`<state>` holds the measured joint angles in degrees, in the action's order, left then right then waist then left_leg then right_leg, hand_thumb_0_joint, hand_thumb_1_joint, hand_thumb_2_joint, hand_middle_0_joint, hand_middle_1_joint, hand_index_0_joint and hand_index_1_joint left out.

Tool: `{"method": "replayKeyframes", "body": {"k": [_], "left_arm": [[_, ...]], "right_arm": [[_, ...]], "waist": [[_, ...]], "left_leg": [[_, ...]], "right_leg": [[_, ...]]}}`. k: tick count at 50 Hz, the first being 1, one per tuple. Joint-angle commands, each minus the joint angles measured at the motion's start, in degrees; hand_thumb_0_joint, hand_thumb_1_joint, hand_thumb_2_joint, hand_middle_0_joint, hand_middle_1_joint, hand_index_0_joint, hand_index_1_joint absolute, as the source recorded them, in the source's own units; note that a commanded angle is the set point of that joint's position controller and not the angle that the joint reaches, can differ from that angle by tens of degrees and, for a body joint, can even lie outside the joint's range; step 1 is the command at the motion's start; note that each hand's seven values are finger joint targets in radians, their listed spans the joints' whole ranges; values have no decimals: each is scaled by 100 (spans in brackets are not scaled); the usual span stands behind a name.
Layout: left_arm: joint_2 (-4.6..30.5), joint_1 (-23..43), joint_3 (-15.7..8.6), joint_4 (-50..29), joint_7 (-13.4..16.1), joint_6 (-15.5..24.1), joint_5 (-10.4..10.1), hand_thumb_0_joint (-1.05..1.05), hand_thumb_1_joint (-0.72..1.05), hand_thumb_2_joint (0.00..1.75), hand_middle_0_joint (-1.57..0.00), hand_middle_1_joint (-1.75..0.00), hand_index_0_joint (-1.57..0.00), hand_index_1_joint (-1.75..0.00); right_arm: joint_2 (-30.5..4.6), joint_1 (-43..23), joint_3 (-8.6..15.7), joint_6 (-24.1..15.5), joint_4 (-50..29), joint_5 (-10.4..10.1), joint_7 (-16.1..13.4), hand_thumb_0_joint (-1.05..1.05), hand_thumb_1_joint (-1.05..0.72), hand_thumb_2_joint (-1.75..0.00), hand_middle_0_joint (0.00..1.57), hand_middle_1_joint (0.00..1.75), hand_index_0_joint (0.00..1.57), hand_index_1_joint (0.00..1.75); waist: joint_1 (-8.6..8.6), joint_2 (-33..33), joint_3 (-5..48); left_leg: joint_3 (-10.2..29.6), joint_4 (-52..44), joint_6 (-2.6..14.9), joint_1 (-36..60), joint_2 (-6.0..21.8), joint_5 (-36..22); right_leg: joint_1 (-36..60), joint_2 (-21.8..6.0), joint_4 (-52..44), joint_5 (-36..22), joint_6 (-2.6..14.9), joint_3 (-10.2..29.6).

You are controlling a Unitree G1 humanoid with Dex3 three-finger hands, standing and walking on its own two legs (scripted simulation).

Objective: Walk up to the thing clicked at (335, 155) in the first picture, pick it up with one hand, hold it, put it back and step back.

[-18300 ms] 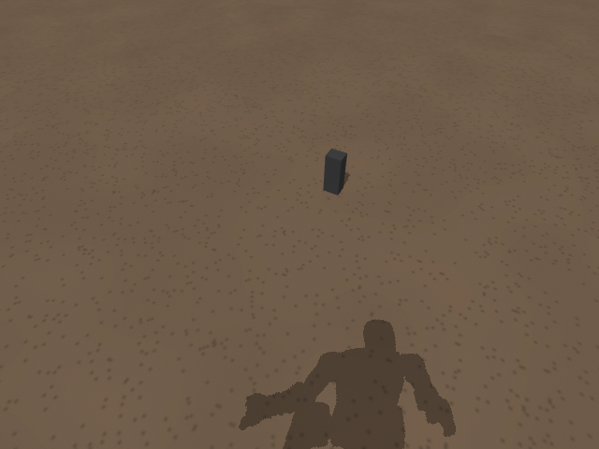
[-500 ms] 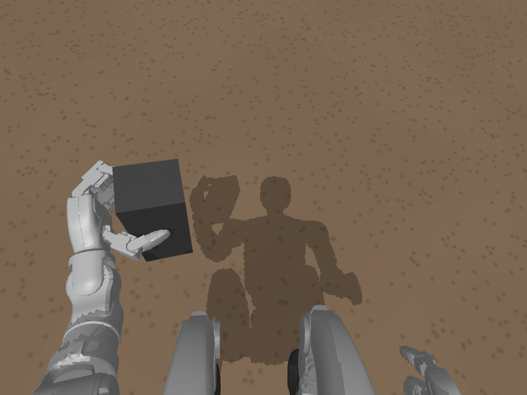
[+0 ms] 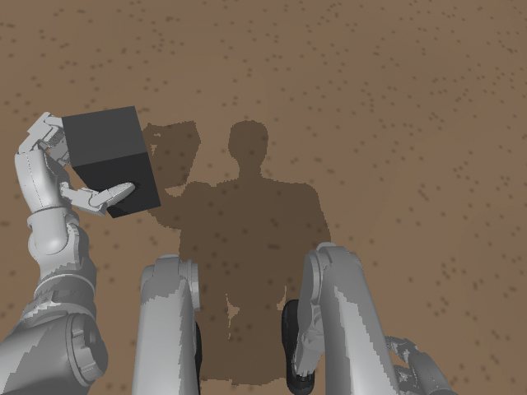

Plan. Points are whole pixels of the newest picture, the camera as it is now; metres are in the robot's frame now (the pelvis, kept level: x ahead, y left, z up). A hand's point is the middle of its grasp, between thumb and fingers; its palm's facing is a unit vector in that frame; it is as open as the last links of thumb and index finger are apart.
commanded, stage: crouch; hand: left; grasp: from the side
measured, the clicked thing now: (122, 171) +0.45 +0.20 -0.08
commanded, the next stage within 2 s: lower in 0.70 s
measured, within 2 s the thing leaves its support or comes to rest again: neither
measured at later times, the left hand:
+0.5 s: hand (107, 178) +0.46 +0.24 -0.14, palm faces +0.25 -0.97 -0.02, open 10.8 cm
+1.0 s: hand (119, 187) +0.47 +0.24 -0.20, palm faces +0.24 -0.97 -0.03, open 10.8 cm
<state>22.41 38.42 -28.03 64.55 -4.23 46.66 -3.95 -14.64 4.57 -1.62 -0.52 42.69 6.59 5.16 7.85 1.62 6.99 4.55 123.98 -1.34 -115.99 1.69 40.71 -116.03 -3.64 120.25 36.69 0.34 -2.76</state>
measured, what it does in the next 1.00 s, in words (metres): lowers itself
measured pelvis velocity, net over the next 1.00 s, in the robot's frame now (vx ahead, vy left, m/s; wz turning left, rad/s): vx -0.02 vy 0.01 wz -0.10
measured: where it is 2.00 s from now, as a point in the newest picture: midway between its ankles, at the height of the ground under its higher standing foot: (243, 373)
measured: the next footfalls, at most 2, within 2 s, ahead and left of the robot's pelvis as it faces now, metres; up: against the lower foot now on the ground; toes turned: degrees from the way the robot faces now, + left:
none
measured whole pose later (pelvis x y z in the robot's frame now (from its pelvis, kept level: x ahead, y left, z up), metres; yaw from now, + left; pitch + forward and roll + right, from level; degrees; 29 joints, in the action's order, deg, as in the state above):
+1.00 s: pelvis -0.02 +0.01 -0.11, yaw -6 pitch +23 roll -10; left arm 35.4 41.9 -31.9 72.4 -3.9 48.6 -1.9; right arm -19.1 1.1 -12.6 1.8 38.6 12.1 7.7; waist 13.2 5.5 -6.4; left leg 11.2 144.9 -0.3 -129.7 0.8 39.5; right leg -126.0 -2.4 135.3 32.9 -1.7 -6.8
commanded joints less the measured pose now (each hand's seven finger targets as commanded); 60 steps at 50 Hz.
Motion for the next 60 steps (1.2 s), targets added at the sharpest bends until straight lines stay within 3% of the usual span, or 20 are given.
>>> {"method": "replayKeyframes", "body": {"k": [1, 4, 9, 11, 13, 14, 15, 16, 19, 21, 23, 25, 34, 41, 44, 46, 48, 50, 54, 60], "left_arm": [[1337, 2019, -159, -931, -37, 446, -50, 0, -7, 123, -123, -139, -124, -140], [1370, 2019, -177, -768, -125, 401, -50, 0, -4, 125, -125, -142, -127, -142], [1855, 2326, -435, -989, -118, 382, -33, 0, -6, 126, -126, -143, -128, -143], [1802, 2377, -377, -965, -120, 371, -19, 0, -3, 126, -125, -142, -127, -143], [1973, 2299, -506, -857, -99, 375, 29, 0, -1, 127, -125, -142, -127, -143], [1814, 2364, -349, -839, -117, 385, 42, 0, 0, 126, -125, -142, -127, -142], [1937, 2464, -376, -918, -127, 402, 66, 0, -2, 126, -124, -141, -126, -142], [1828, 2341, -341, -792, -141, 391, 50, 0, 1, 125, -125, -141, -127, -141], [2144, 2274, -487, -773, -111, 374, 123, 0, 1, 124, -123, -140, -125, -139], [1833, 2309, -308, -755, -126, 367, 83, 0, 5, 128, -126, -143, -128, -143], [2132, 2220, -495, -758, -94, 385, 104, 0, 3, 127, -126, -143, -128, -143], [2181, 2233, -478, -839, -111, 410, 114, 0, 6, 129, -126, -144, -128, -144], [2243, 2065, -445, -795, -82, 476, 152, 0, 13, 130, -126, -144, -128, -144], [2343, 2052, -441, -789, -25, 527, 108, 0, 5, 129, -128, -148, -131, -148], [2192, 1684, -378, -180, -3, 519, 144, 0, 4, 130, -127, -148, -130, -148], [2335, 1947, -367, -199, 34, 624, 130, 0, 4, 128, -125, -146, -128, -145], [2616, 2030, -519, -262, 92, 734, 130, 0, 6, 127, -126, -146, -129, -145], [2699, 2075, -536, -121, 123, 817, 142, 0, 7, 127, -126, -146, -129, -145], [3021, 2100, -713, -56, 193, 1017, 139, 0, 7, 126, -126, -145, -129, -144], [3134, 1993, -683, 164, 202, 1182, 176, 0, 7, 124, -122, -141, -125, -140]], "right_arm": [[-1256, 797, 325, -54, -228, 34, -59, 0, -92, -91, 20, 30, 20, 30], [-1326, 796, 288, -45, -238, 55, -45, 0, -92, -91, 20, 30, 20, 30], [-1415, 759, 186, 6, -281, 94, -42, 0, -91, -91, 20, 30, 20, 30], [-1460, 744, 152, 8, -299, 122, -41, 0, -91, -91, 20, 30, 20, 30], [-1503, 782, 93, 19, -305, 152, -38, 0, -91, -91, 20, 30, 20, 30], [-1499, 798, 65, 32, -257, 172, -36, 0, -91, -91, 20, 30, 20, 30], [-1524, 748, 48, 39, -294, 182, -33, 0, -91, -91, 20, 30, 20, 30], [-1551, 738, 28, 38, -304, 199, -25, 0, -91, -91, 20, 30, 20, 30], [-1631, 727, -25, 76, -281, 243, -25, 0, -91, -90, 20, 30, 20, 30], [-1658, 720, -74, 75, -325, 265, 9, 0, -90, -90, 20, 30, 20, 30], [-1732, 684, -95, 83, -330, 299, 8, 0, -90, -90, 20, 30, 20, 30], [-1770, 687, -140, 98, -367, 324, 19, 0, -90, -90, 20, 30, 20, 30], [-1901, 634, -279, 154, -402, 444, 75, 0, -90, -90, 20, 30, 20, 30], [-1954, 592, -402, 196, -443, 502, 116, 0, -91, -91, 20, 30, 20, 30], [-2028, 542, -494, 218, -466, 529, 145, 0, -91, -91, 20, 30, 20, 30], [-2057, 414, -586, 223, -502, 563, 154, 0, -91, -90, 20, 30, 20, 30], [-2095, 380, -666, 232, -544, 604, 171, 0, -90, -90, 20, 30, 20, 30], [-2144, 340, -751, 226, -589, 658, 186, 0, -90, -90, 20, 30, 20, 30], [-2250, 186, -901, 238, -621, 755, 191, 0, -91, -90, 20, 30, 20, 30], [-2373, 5, -1099, 260, -685, 894, 192, 0, -91, -90, 20, 30, 20, 30]], "waist": [[85, -938, 3625], [118, -948, 3529], [89, -1083, 3533], [150, -1198, 3461], [174, -1197, 3430], [231, -1226, 3358], [271, -1225, 3251], [288, -1271, 3171], [230, -1386, 3106], [387, -1384, 2939], [313, -1437, 2946], [366, -1511, 2998], [481, -1648, 2815], [564, -1647, 2803], [701, -1456, 2334], [798, -1418, 2191], [762, -1408, 2314], [861, -1491, 2295], [872, -1674, 2187], [1002, -1983, 1970]], "left_leg": [[-352, -1281, 207, 1735, -207, -647], [-330, -1111, 209, 1611, -206, -482], [-306, -822, 208, 1324, -205, -388], [-258, -747, 186, 1315, -194, -407], [-235, -640, 186, 1219, -192, -501], [-199, -610, 167, 1259, -177, -546], [-194, -552, 192, 1110, -178, -399], [-160, -560, 179, 1145, -182, -375], [-150, -423, 177, 1080, -169, -428], [-61, -400, 159, 1067, -151, -383], [-46, -329, 160, 1077, -150, -344], [-11, -246, 148, 1096, -143, -520], [129, -61, 113, 1088, -119, -714], [147, 182, 135, 962, -110, -848], [234, 191, 130, 784, -98, -730], [268, 294, 161, 663, -85, -612], [283, 359, 165, 666, -76, -595], [318, 372, 152, 702, -67, -557], [428, 390, 99, 853, -21, -617], [551, 404, 37, 1089, 26, -787]], "right_leg": [[2043, 307, -1041, -620, 120, -128], [1782, 305, -842, -497, 107, -222], [1639, 318, -548, -428, 97, -272], [1473, 323, -412, -469, 110, -330], [1503, 329, -325, -578, 103, -356], [1372, 326, -256, -617, 113, -384], [1323, 340, -264, -497, 104, -388], [1244, 325, -216, -497, 111, -426], [1163, 345, -98, -543, 109, -448], [1027, 342, -39, -552, 111, -521], [981, 351, 3, -529, 108, -541], [1038, 352, 116, -704, 110, -568], [947, 370, 323, -896, 122, -675], [1109, 410, 383, -1035, 104, -683], [949, 414, 414, -946, 98, -771], [921, 430, 419, -875, 81, -797], [1108, 449, 416, -871, 64, -802], [1166, 450, 451, -851, 52, -852], [1105, 472, 549, -899, 64, -934], [1087, 479, 659, -1094, 66, -1065]]}}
